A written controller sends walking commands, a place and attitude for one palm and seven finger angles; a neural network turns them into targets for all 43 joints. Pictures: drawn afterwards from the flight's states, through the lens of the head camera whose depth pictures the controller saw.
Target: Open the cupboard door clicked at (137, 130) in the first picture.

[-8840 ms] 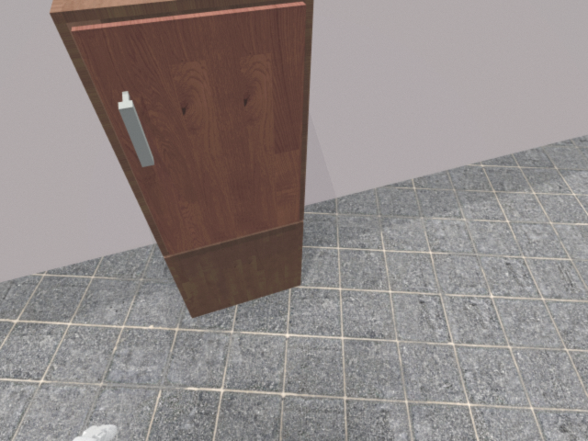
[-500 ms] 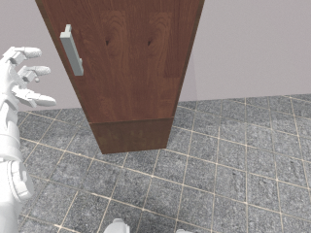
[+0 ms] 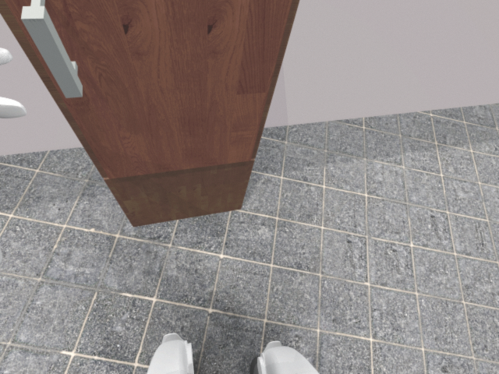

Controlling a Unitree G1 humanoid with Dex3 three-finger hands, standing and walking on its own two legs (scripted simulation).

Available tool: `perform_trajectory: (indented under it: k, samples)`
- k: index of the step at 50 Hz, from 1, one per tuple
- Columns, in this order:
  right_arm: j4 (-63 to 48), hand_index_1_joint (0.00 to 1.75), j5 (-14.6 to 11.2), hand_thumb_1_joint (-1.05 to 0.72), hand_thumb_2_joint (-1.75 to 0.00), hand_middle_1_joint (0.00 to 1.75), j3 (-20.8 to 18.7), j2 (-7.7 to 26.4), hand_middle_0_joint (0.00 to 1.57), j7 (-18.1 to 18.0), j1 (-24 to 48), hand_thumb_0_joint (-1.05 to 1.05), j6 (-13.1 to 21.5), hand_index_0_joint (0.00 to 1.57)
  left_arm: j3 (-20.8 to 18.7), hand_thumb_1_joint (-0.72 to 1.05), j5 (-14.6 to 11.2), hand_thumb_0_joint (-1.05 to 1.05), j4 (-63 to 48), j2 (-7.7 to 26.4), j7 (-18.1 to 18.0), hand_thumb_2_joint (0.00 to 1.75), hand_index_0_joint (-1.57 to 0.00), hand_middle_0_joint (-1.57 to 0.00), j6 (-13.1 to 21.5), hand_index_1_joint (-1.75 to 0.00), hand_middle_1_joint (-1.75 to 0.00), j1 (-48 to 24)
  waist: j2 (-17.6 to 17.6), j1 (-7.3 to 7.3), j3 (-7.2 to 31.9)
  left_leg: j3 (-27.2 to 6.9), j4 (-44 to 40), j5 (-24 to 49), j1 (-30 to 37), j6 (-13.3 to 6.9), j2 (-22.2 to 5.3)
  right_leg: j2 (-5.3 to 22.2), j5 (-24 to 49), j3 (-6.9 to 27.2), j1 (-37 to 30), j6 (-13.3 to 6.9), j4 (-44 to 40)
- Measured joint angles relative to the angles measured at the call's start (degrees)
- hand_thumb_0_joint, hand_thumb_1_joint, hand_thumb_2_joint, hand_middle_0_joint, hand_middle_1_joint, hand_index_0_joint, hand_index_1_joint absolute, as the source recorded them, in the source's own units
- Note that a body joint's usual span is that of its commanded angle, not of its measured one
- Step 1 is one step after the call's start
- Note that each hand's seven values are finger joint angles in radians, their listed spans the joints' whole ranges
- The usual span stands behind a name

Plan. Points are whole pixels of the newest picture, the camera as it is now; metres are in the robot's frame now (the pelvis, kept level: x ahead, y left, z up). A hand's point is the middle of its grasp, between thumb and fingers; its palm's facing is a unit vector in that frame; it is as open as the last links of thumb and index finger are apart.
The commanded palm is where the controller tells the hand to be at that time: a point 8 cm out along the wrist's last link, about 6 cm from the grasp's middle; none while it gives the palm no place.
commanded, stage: move the hooked fingers beside the handle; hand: left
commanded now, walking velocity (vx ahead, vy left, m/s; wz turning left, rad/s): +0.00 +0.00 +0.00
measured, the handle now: (57, 46) +0.57 +0.23 +0.13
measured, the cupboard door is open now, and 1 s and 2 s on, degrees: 0 0 0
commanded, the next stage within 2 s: slide the fingers in behind the handle in 0.70 s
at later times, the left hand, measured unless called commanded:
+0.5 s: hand out of the picture +0.51 +0.30 +0.13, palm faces +0.12 -0.99 +0.02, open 14.0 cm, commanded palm +0.48 +0.34 +0.12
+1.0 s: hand (15, 75) +0.51 +0.27 +0.13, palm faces +0.12 -0.99 -0.01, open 14.0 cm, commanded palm +0.49 +0.31 +0.12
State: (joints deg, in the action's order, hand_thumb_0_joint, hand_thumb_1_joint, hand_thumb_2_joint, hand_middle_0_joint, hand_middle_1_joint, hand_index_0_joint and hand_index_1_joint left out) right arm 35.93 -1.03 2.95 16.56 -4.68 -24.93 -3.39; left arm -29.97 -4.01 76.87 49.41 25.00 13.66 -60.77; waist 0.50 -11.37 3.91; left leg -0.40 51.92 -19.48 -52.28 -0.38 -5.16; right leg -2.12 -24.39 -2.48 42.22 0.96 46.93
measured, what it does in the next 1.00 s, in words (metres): stands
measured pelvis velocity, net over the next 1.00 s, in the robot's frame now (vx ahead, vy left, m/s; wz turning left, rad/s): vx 0.00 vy -0.01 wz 0.01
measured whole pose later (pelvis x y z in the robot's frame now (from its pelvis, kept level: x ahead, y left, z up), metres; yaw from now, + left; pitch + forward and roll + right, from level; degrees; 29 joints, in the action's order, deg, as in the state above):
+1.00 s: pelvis +0.00 -0.01 +0.00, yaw +1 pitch +18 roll -4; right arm 36.0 -0.9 2.3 16.2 -3.4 -24.6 -4.4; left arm -27.7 -4.4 73.6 43.2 20.3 14.5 -57.7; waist 1.3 -10.7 4.5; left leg -1.2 51.9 -19.6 -50.7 0.5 -5.3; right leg -2.4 -25.2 -3.1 40.8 0.1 47.7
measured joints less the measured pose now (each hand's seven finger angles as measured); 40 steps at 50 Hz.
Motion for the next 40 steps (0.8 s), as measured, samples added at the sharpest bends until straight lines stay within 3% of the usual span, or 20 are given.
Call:
perform_trajectory:
  k: [10,31,40]
  samples:
    - [-0.25,0.30,0.77,-0.91,-0.90,0.30,-0.46,-1.15,0.21,1.65,-1.68,0.00,-1.77,0.21,-1.68,-0.50,-0.36,-0.01,-5.74,-3.22,-0.76,0.30,-0.30,-0.30,-0.06,-1.20,-1.20,4.51,-0.06,0.61,0.89,0.70,0.18,-1.22,0.28,-0.56,0.02,0.10,-0.26,0.72,-0.63,0.60,-1.10]
    - [-1.42,0.30,0.45,-0.91,-0.90,0.30,-0.73,-1.11,0.21,2.11,2.42,0.00,-1.49,0.21,2.51,-0.50,-1.35,-0.01,-6.81,-8.33,-3.43,0.30,-0.30,-0.30,0.62,-1.20,-1.20,6.29,0.33,2.45,1.59,-0.15,0.13,-1.34,2.92,-0.36,0.83,0.71,-1.07,-0.20,-3.55,0.42,-0.72]
    - [-0.65,0.30,0.32,-0.91,-0.90,0.30,-0.54,-0.64,0.21,1.62,2.44,0.00,-0.98,0.21,2.78,-0.50,-0.65,-0.01,-4.83,-7.99,-4.58,0.30,-0.30,-0.30,1.21,-1.20,-1.20,4.15,0.42,1.78,0.96,-0.71,0.10,-0.54,2.33,0.30,0.59,0.39,-0.99,-0.66,-2.58,-0.26,0.31]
